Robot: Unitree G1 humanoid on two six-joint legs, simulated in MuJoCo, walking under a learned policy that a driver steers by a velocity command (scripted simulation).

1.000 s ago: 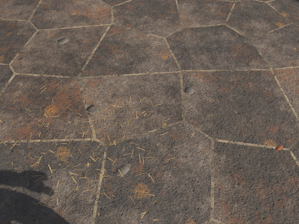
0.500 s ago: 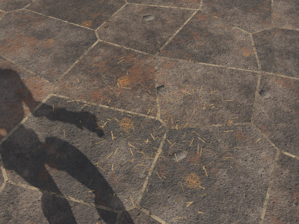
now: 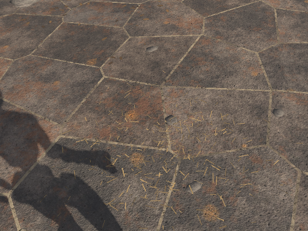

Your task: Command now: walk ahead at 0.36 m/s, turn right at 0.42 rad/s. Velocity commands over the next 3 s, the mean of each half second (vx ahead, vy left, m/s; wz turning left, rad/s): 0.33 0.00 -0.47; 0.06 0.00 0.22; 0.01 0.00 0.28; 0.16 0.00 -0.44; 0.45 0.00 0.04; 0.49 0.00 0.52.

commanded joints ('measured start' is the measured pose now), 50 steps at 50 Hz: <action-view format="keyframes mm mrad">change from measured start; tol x32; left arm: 1 64 170 41 -54 5 -38 7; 50 -232 63 29 -265 48 72 44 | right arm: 1 -166 -102 -27 -129 5 -73 20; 50 80 -272 -80 -43 -18 65 4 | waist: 1 27 -168 113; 16 -107 -190 -73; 18 -28 375 -436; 39 -20 -267 -14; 48 -75 -159 -62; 50 -29 302 -12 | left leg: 1 -550 58 -77 216 29 -9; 16 276 53 -49 -321 491 16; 18 750 527 -687 -364 684 249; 28 83 262 -97 -488 870 213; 35 -83 49 -57 -279 12 -9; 42 -136 74 -3 121 -131 -53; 48 112 26 82 -208 219 -16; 50 294 339 -453 -406 781 174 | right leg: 1 313 -323 549 -340 -124 -219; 16 9 -89 272 111 611 9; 18 -393 103 184 713 -358 98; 20 -476 -10 152 818 -221 115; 33 129 -43 52 -84 313 64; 44 48 -348 155 -106 609 -143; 48 -42 -279 17 25 412 -48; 50 -420 -57 -134 492 -273 150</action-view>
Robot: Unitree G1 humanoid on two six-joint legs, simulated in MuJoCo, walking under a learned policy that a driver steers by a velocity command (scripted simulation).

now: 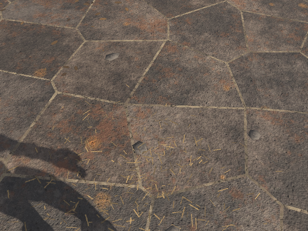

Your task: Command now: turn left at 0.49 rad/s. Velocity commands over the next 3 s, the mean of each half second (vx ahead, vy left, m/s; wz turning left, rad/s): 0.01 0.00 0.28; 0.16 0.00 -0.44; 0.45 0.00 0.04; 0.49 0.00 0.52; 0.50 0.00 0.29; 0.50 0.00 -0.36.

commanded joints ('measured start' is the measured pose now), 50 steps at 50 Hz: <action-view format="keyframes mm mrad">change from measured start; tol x16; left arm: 1 -91 72 18 -109 17 -17 7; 30 57 168 34 -12 -11 -50 -24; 50 -131 37 -11 -158 -32 -70 -83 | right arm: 1 107 -245 -53 -91 -56 -30 -6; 30 -80 -56 -2 -73 -30 -22 -61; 50 153 -150 -33 -7 -13 -112 -38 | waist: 1 -69 291 -158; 4 -13 108 -116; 22 -4 149 -61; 31 -1 -202 -112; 35 -53 -96 -165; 37 -69 268 -58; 50 -102 115 29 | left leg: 1 238 398 -622 -323 671 319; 6 252 227 -386 -278 631 189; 21 119 180 -323 -317 313 182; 29 76 -52 -71 -31 81 -15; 35 176 10 -138 -227 -43 20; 37 295 334 -616 -475 -329 210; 50 347 268 -63 -518 196 145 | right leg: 1 -332 116 135 472 -353 21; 7 -313 87 182 499 -12 28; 21 38 51 123 -71 79 25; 25 135 -10 216 -209 583 -53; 33 130 -123 532 -276 489 -237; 37 -379 170 198 168 -199 -69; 42 -515 34 251 408 75 -43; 50 -436 7 116 127 245 -10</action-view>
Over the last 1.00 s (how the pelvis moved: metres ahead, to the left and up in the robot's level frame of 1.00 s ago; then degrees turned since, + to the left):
0.29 0.03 -0.02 -5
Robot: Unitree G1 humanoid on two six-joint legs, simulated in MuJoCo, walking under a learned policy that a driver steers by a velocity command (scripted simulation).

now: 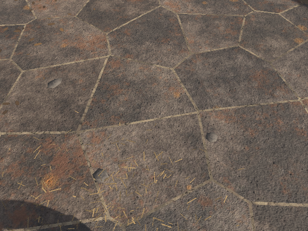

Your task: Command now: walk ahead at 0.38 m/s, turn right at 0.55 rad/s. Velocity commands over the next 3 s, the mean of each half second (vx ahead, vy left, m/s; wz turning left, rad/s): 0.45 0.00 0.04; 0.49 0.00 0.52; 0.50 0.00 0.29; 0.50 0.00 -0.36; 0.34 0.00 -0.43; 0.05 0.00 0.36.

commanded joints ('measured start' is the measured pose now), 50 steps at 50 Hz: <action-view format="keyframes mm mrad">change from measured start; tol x32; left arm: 1 -179 25 -11 -138 -2 -25 -21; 10 302 284 70 -41 35 -29 14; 50 -86 35 -20 -42 44 -89 22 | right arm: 1 -7 -190 -48 -44 9 -11 3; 50 -92 -172 -52 -147 26 -1 3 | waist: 1 -26 122 85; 10 194 -211 -364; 27 147 16 111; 38 34 297 -348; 50 52 100 -3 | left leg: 1 28 263 -119 -113 159 157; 8 -85 239 -20 282 765 95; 10 -640 8 -96 937 -296 -14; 11 -701 11 -276 1059 -292 -12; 31 -728 74 -88 398 252 34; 36 -139 -83 -30 294 146 169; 38 426 329 -924 149 33 461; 50 -294 57 -348 -5 306 224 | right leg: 1 -105 -10 -48 -126 37 -10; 8 547 126 -152 -395 26 -165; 10 1058 -331 566 -506 -194 -340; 18 499 -160 10 -756 186 -227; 30 731 -193 -239 -739 442 -184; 35 759 -187 -283 -324 1070 -150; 36 632 -148 -299 -98 950 -120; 38 -43 157 -94 551 -439 -30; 50 110 33 -24 -191 163 45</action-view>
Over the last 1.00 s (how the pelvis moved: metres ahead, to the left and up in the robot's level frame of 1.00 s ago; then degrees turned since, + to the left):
0.08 -0.02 0.02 -9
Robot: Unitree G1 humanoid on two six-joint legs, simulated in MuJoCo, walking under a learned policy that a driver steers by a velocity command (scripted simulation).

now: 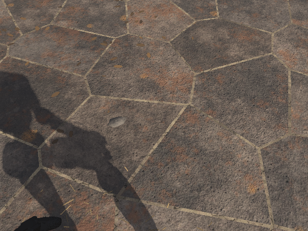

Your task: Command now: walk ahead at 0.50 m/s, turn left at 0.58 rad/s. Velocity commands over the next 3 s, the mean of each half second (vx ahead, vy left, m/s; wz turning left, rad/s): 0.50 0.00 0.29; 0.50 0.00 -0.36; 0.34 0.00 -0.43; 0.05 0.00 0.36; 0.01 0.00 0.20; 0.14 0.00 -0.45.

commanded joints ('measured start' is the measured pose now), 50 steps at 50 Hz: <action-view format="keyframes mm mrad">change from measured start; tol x32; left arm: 1 -72 36 1 -65 -6 -8 -6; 37 426 -2 -4 80 -41 18 11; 50 99 22 17 1 -37 63 -23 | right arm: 1 -19 -178 -49 -65 7 -7 -18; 50 -108 -135 -40 27 -23 -67 -7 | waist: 1 -9 104 -49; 9 93 151 -135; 11 57 -350 -353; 31 132 -51 -4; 37 -18 391 -436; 50 32 84 -3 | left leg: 1 -121 170 -133 -93 168 137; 9 21 204 -230 233 194 41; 11 -451 0 -61 851 -399 -67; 13 -605 96 -100 975 -271 -65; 32 -312 132 41 134 159 -97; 35 150 184 16 101 159 -11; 37 590 562 -598 22 -42 182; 50 60 360 141 -222 242 91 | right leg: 1 162 83 -73 -219 204 23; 9 454 70 -43 -397 104 -110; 11 948 -285 666 -542 -205 -350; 32 614 -108 153 -605 217 -248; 35 479 -16 97 -286 326 -181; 38 -104 92 53 378 -405 -94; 50 -9 -23 -30 -14 142 -51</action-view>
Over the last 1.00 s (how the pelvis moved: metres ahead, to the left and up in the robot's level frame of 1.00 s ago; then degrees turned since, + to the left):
0.52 -0.03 0.00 22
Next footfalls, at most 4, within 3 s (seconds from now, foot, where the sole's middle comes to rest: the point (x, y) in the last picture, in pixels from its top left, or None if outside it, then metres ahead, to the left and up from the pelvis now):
0.18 right None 0.29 -0.15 -0.78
0.70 left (123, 212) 0.53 0.11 -0.78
1.20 right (186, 160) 0.78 -0.19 -0.78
1.78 left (147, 143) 0.88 0.00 -0.78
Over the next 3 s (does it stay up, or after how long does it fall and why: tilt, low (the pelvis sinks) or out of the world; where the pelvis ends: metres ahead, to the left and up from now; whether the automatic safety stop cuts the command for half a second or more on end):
stays up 0.86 -0.19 -0.02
